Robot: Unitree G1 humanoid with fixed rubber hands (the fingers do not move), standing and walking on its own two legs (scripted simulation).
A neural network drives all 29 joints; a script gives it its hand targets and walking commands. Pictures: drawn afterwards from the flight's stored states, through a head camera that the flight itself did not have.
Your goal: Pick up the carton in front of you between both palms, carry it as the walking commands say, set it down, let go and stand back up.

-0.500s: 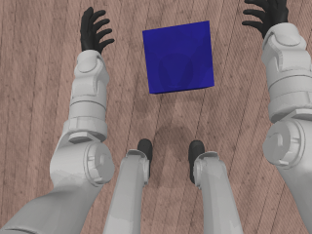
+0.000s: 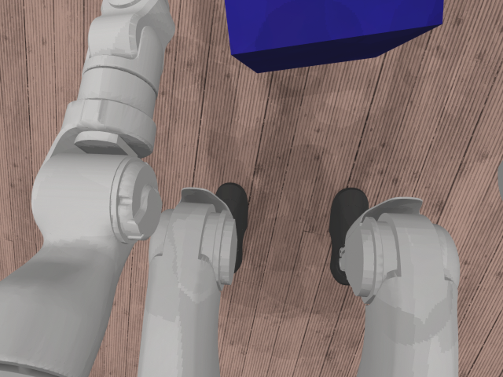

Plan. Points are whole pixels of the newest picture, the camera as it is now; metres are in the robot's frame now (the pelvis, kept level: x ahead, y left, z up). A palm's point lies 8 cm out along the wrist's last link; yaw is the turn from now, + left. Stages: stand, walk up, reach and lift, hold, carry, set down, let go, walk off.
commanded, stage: reach and lift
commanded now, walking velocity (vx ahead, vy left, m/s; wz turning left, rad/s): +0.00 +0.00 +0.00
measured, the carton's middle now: out of the picture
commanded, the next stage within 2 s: none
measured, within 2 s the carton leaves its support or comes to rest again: leaves its support in 1.00 s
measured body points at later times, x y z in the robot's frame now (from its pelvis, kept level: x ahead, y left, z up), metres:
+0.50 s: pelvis +0.01 +0.00 -0.03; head +0.40 -0.03 +0.19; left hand +0.58 +0.14 -0.21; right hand +0.61 -0.20 -0.21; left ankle +0.12 +0.13 -0.36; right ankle +0.11 -0.12 -0.36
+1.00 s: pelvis +0.02 -0.01 -0.04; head +0.39 -0.04 +0.20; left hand +0.59 +0.12 -0.20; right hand +0.60 -0.19 -0.21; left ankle +0.12 +0.13 -0.36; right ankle +0.11 -0.12 -0.36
